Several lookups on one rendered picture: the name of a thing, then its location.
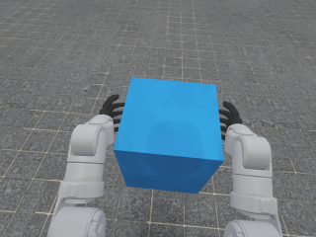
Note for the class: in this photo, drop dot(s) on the right robot upper arm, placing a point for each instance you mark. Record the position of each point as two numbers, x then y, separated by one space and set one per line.
250 228

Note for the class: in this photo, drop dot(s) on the left robot upper arm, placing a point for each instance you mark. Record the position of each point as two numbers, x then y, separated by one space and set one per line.
78 221

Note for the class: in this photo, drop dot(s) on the carton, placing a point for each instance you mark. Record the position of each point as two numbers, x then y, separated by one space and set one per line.
169 135

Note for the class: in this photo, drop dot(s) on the left robot forearm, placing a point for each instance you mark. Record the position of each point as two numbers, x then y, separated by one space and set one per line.
83 181

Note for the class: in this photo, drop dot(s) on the robot right hand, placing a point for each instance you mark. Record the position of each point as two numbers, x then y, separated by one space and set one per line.
233 117

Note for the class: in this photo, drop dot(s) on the right robot forearm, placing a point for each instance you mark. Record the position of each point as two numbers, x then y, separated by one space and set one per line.
252 183

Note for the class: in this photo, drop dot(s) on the robot left hand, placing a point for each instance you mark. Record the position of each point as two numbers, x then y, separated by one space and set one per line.
108 107

